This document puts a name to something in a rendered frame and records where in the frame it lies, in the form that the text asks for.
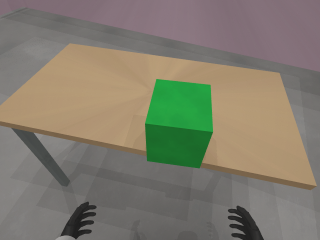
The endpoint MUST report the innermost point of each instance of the carton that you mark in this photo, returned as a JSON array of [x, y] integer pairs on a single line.
[[179, 123]]

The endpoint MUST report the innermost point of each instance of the left robot hand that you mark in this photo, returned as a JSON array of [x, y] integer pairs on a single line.
[[74, 223]]

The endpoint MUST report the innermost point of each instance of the table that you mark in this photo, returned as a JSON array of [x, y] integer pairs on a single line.
[[101, 97]]

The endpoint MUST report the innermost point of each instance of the right robot hand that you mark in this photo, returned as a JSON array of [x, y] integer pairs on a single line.
[[249, 227]]

